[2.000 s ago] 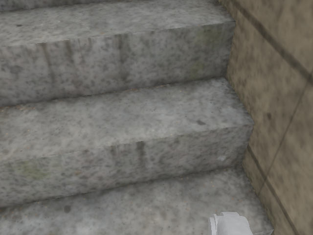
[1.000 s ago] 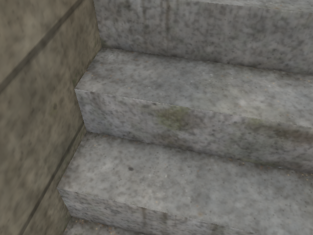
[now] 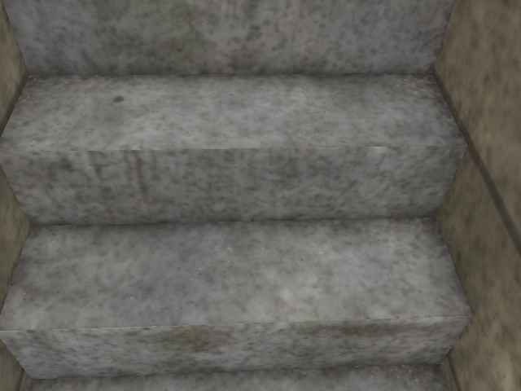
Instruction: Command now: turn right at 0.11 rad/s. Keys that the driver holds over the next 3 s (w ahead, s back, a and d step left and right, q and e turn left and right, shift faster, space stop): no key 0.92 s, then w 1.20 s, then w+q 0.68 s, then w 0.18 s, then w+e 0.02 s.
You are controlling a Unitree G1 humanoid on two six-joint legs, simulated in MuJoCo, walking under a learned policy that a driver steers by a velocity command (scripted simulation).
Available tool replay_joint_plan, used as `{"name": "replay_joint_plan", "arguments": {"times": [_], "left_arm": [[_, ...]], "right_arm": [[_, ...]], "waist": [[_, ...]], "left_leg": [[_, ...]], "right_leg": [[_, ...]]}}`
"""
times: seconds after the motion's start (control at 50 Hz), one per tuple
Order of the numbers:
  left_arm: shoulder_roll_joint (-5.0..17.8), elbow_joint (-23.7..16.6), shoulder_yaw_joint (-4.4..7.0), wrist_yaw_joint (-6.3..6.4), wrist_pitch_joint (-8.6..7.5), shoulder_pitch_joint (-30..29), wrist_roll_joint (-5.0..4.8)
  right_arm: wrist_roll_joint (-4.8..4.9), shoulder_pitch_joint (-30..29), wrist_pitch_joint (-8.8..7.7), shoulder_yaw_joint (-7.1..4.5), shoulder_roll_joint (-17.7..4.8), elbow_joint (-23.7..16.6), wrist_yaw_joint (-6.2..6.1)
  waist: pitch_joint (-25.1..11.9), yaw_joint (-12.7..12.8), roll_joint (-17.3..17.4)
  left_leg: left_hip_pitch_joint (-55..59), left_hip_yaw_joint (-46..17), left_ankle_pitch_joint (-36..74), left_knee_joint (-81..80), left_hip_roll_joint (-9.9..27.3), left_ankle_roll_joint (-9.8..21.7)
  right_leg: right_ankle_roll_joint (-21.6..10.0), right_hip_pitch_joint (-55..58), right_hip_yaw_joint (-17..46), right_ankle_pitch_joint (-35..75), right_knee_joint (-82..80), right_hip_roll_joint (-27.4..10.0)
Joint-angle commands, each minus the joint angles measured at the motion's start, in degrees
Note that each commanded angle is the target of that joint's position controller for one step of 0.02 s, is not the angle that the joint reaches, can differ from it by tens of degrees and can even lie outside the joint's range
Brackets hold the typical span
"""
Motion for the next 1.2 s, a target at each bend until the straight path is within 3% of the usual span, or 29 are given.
{"name": "replay_joint_plan", "arguments": {"times": [0.02,0.04,0.06,0.1,0.12,0.14,0.16,0.18,0.2,0.22,0.24,0.26,0.28,0.3,0.32,0.34,0.36,0.42,0.44,0.5,0.58,0.62,0.82,0.86,0.92,0.98,1.04,1.1,1.2], "left_arm": [[6.87,0.11,2.57,2.07,-0.58,3.18,-0.63],[7.34,0.69,3.03,2.58,-0.61,2.95,-0.77],[6.67,1.11,3.35,2.77,-0.94,2.55,-1.12],[6.72,3.15,4.02,2.77,-1.16,3.47,-0.1],[5.66,2.22,3.61,1.55,-1.9,0.78,0.46],[1.98,1.07,2.22,-0.36,-2.48,-1.32,-0.14],[0.62,1.03,1.73,-1.35,-2.4,-2.12,-0.44],[0.01,1.35,1.42,-2.22,-2.19,-2.0,-0.33],[-1.66,0.5,0.71,-3.77,-2.42,-4.16,-0.85],[-2.06,-0.35,0.2,-4.37,-2.62,-4.5,-0.99],[-2.2,-1.59,-0.47,-4.43,-2.35,-4.84,-0.54],[0.03,3.69,0.47,3.45,0.67,10.81,1.04],[3.88,-0.92,1.11,-1.87,-1.95,-8.49,-0.77],[1.14,-2.25,0.4,-3.37,-2.45,-11.09,-1.02],[-0.63,-1.19,-0.19,-3.9,-2.21,-9.55,-0.61],[0.09,-0.02,-0.06,-4.38,-1.64,-7.15,0.08],[0.28,0.17,-0.03,-4.6,-1.49,-6.78,0.17],[-0.15,1.51,-0.27,-4.06,-1.86,-7.26,0.46],[0.13,1.5,-0.08,-3.99,-1.96,-8.57,0.55],[-0.55,0.96,-0.33,-3.23,-1.94,-8.77,-0.22],[0.04,0.08,-0.19,-3.14,-1.94,-10.07,-0.58],[0.27,-0.12,0.01,-2.94,-1.78,-9.96,-0.56],[2.08,3.82,-0.02,-3.49,-0.1,-6.48,0.24],[0.62,5.04,-0.65,-3.75,0.31,-6.61,0.57],[0.99,7.55,-0.71,-4.27,0.62,-3.89,0.8],[1.41,10.56,-0.72,-4.59,1.78,-0.61,1.03],[1.91,11.6,0.28,-4.18,1.87,0.84,2.0],[0.26,12.08,0.31,-4.63,1.92,2.07,2.46],[0.93,13.59,0.52,-4.37,1.32,4.5,2.95]], "right_arm": [[0.82,-7.06,-2.56,-0.75,-5.4,-3.27,0.29],[1.05,-4.97,-2.75,-0.53,-4.5,-2.17,1.05],[0.54,-4.26,-2.83,-0.21,-3.58,-1.03,1.83],[0.43,-3.47,-2.25,0.4,-2.67,-0.25,2.63],[1.85,-4.53,-2.4,0.87,-0.06,-0.38,4.52],[2.35,-3.88,-2.45,0.0,-1.59,0.93,4.97],[1.66,-1.64,-1.66,-1.54,-4.55,3.04,4.9],[1.05,0.47,-0.91,-2.79,-6.34,4.41,5.73],[1.63,-2.79,-0.61,-2.21,-2.56,4.54,7.7],[1.95,-3.98,-0.23,-2.07,-1.32,4.26,8.43],[1.25,-4.21,-0.15,-1.8,0.77,5.01,8.68],[-3.26,5.68,0.65,-3.14,1.78,4.49,-0.64],[-2.36,-3.02,-0.89,-2.33,-0.25,6.15,4.59],[-1.62,-2.95,-0.99,-2.52,0.22,5.21,6.13],[-1.34,-3.09,-0.81,-2.32,1.41,5.18,6.65],[-1.33,0.98,-0.32,-3.21,0.34,7.42,7.43],[-1.4,1.85,-0.06,-3.3,0.93,7.77,7.91],[-1.94,2.12,-0.11,-3.58,1.27,8.76,7.77],[-2.24,2.9,-0.21,-3.38,1.73,9.16,7.42],[-2.05,2.44,-0.94,-3.4,1.94,10.61,7.87],[-1.85,1.22,-1.09,-3.67,0.68,10.66,8.08],[-1.94,0.43,-1.24,-3.57,0.08,11.43,7.46],[-1.63,2.19,-0.77,-2.72,-0.45,17.89,6.96],[-2.35,1.71,-0.59,-2.36,0.11,19.53,6.15],[-2.05,2.77,-0.57,-2.09,-0.45,21.9,5.81],[-2.19,4.56,-0.01,-1.82,0.0,24.12,5.95],[-2.8,5.57,-0.05,-2.48,-1.55,24.64,4.98],[-2.82,5.65,-0.62,-2.09,0.42,24.22,4.31],[-3.2,10.03,-1.2,-2.21,1.94,24.74,3.24]], "waist": [[-2.95,2.28,6.59],[-2.23,1.05,5.99],[0.56,0.39,6.16],[0.93,-0.18,5.79],[2.68,-0.83,2.84],[4.26,0.0,1.2],[6.03,-1.28,2.01],[8.12,-1.74,2.91],[8.42,-0.48,3.22],[8.2,-0.02,3.55],[7.81,0.37,4.34],[5.67,-2.0,5.73],[10.67,-2.77,-3.95],[8.42,-3.0,-0.62],[7.21,-2.6,0.51],[8.41,-2.9,2.0],[8.36,-2.77,2.06],[6.65,-2.38,2.39],[5.71,-2.29,0.67],[4.42,-1.92,3.44],[3.75,-1.86,2.76],[3.41,-1.47,2.64],[4.85,-2.35,2.25],[5.69,-2.73,2.65],[6.39,-2.32,2.24],[9.46,-2.53,1.47],[11.63,-1.92,1.53],[12.62,-0.89,0.41],[11.33,-1.14,0.93]], "left_leg": [[16.2,-27.05,-2.75,-17.29,12.19,-0.01],[17.92,-28.35,-3.6,-17.05,12.72,1.28],[16.62,-27.87,-5.03,-17.33,12.65,2.28],[16.7,-29.05,-8.71,-16.9,13.54,5.04],[20.71,-25.17,-13.19,-19.7,12.73,3.84],[19.84,-24.03,-17.04,-22.82,13.05,0.75],[15.81,-22.57,-18.8,-23.78,11.61,0.44],[14.22,-23.47,-21.42,-23.54,11.58,0.52],[8.9,-23.58,-24.81,-24.93,13.26,-1.07],[10.05,-21.93,-23.49,-23.64,12.87,-1.79],[11.33,-21.93,-20.52,-23.38,12.46,-1.07],[10.87,-12.3,-4.35,-27.36,8.39,-0.49],[19.21,-12.86,-7.95,-23.55,8.15,-2.17],[22.75,-13.69,-5.94,-22.45,8.49,-1.77],[24.65,-13.67,-3.63,-23.67,8.9,-1.63],[25.6,-12.61,-1.89,-24.77,8.14,-0.76],[26.1,-11.68,1.56,-24.49,7.66,-0.42],[27.95,-9.76,12.69,-22.5,7.13,-0.87],[27.89,-9.41,15.75,-21.06,7.18,-0.7],[27.54,-8.76,27.22,-17.4,7.22,-0.77],[25.4,-9.2,31.75,-15.68,7.5,-0.61],[25.48,-9.37,33.86,-15.19,7.49,-1.04],[28.42,-7.93,27.12,-16.7,5.87,-2.12],[27.74,-6.92,27.58,-16.29,5.8,-2.46],[27.9,-6.54,24.78,-17.09,5.35,-2.74],[26.36,-6.44,7.21,-20.99,5.09,-2.39],[23.66,-8.31,-6.43,-22.37,6.53,-0.2],[21.42,-8.0,-5.35,-19.47,6.57,1.03],[22.89,-6.77,5.54,-15.43,5.92,2.87]], "right_leg": [[2.8,-7.77,2.24,-2.15,-5.05,-2.94],[3.23,-7.3,2.96,-2.88,-6.48,-3.06],[2.68,-6.82,3.12,-2.96,-7.42,-2.47],[2.06,-6.09,4.39,-2.14,-8.55,-2.17],[1.77,-6.0,-1.03,-9.57,-18.69,-3.44],[1.78,-0.46,-6.58,-16.63,-35.55,-5.97],[1.24,9.65,-10.01,-17.72,-45.46,-4.77],[-0.02,14.27,-10.0,-12.62,-51.66,-4.65],[-1.6,24.65,-9.68,-3.97,-51.02,-5.87],[-3.23,25.79,-8.33,-2.1,-56.03,-5.97],[-5.5,28.0,-6.07,-1.03,-60.57,-5.93],[-13.11,34.69,-9.03,-2.45,-62.12,-5.25],[-10.19,23.1,-7.97,-8.75,-61.57,-3.97],[-8.76,22.56,-8.0,-4.89,-62.12,-5.4],[-8.14,23.73,-8.38,-3.97,-61.58,-5.54],[-8.03,24.68,-8.92,-2.6,-62.8,-5.19],[-8.28,26.05,-9.66,-2.03,-62.9,-5.22],[-8.99,27.67,-10.4,0.62,-61.46,-5.09],[-8.68,28.38,-10.97,1.25,-60.93,-4.92],[-8.76,29.07,-11.15,2.94,-58.26,-4.4],[-9.27,31.03,-11.26,5.11,-56.93,-4.06],[-9.19,32.09,-11.27,6.76,-57.03,-4.0],[-9.73,31.08,-12.91,5.08,-59.73,-3.5],[-10.67,30.94,-13.03,6.07,-58.69,-3.43],[-11.15,30.89,-12.79,4.4,-59.71,-3.52],[-11.88,30.88,-12.07,-4.78,-63.53,-3.99],[-14.07,30.63,-10.91,-13.58,-64.09,-4.6],[-17.95,29.98,-9.16,-14.18,-63.79,-5.7],[-21.21,28.68,-8.28,-10.2,-60.93,-6.27]]}}
Next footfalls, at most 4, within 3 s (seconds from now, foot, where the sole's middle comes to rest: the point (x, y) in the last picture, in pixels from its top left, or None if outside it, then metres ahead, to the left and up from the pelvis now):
0.22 right None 0.12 -0.16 -0.74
1.64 right None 0.37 -0.21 -0.53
2.32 left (274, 267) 0.61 0.01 -0.33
2.72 right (339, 112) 0.83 -0.10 -0.12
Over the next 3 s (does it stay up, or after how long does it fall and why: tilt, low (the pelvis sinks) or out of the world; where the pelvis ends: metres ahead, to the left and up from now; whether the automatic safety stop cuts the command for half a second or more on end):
stays up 0.77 0.05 0.63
